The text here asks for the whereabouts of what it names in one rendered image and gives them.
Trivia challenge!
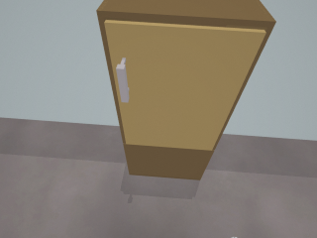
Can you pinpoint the cupboard door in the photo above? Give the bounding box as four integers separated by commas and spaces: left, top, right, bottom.
104, 20, 266, 151

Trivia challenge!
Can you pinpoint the handle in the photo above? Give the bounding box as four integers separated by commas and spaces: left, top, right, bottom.
116, 58, 130, 103

